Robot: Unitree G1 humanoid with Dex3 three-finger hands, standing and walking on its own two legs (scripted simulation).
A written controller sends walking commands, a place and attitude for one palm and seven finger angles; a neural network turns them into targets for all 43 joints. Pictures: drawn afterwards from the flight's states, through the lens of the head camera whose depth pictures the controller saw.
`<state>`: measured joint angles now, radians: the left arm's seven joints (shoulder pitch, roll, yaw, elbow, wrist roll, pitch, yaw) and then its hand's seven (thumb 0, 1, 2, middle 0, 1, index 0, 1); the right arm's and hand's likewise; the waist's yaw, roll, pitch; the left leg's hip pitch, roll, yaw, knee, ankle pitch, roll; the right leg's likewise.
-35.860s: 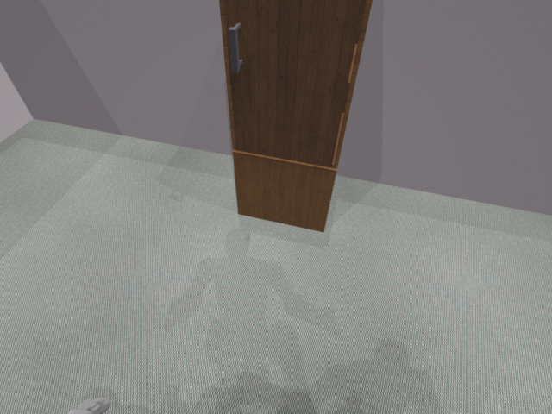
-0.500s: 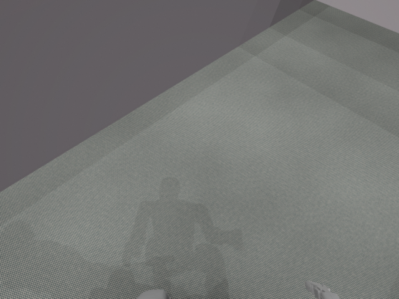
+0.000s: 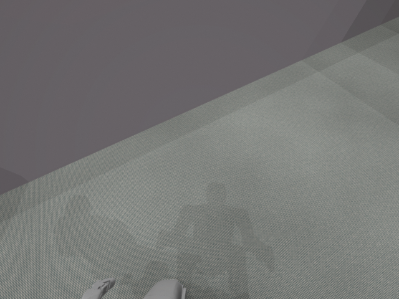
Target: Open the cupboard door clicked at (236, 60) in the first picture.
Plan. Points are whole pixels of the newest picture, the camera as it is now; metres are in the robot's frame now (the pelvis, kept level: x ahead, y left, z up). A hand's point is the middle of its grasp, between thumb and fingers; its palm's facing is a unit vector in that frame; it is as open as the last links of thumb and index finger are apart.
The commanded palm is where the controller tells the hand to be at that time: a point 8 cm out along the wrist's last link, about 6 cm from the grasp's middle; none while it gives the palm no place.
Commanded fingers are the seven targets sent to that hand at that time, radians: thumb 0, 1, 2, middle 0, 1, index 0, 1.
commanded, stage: turn to face it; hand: left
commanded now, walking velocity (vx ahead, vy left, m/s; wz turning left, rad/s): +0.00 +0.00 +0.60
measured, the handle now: out of the picture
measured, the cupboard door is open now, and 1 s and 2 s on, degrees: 48 48 48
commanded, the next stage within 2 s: none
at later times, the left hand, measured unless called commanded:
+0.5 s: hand out of the picture +0.01 +0.25 -0.17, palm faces +0.34 -0.91 -0.25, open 7.4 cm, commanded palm none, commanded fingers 0.00 0.90 0.90 -0.20 -0.30 -0.20 -0.30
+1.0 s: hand out of the picture -0.01 +0.16 -0.15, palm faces +0.58 -0.77 -0.25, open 7.3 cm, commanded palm none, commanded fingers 0.00 0.90 0.90 -0.20 -0.30 -0.20 -0.30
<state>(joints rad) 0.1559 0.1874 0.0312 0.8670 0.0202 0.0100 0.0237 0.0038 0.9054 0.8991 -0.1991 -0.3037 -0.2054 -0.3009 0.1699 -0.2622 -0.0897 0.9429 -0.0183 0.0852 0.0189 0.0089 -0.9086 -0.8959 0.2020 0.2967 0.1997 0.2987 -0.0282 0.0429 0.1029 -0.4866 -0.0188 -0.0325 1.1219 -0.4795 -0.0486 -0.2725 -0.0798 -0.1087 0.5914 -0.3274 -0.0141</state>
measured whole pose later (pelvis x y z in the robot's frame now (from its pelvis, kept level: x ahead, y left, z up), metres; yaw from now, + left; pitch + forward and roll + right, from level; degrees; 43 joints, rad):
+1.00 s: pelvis +0.04 -0.04 +0.01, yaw +37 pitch +1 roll +3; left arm 0.20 0.18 0.04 0.89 0.02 0.01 0.02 0.00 0.92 0.90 -0.20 -0.30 -0.21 -0.30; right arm 0.13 -0.25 -0.08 0.94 -0.02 0.09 0.03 0.01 -0.91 -0.90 0.20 0.30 0.20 0.30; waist -0.02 -0.02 0.12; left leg -0.42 0.03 0.05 0.89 -0.44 -0.07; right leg -0.19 -0.13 -0.23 0.51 -0.32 -0.02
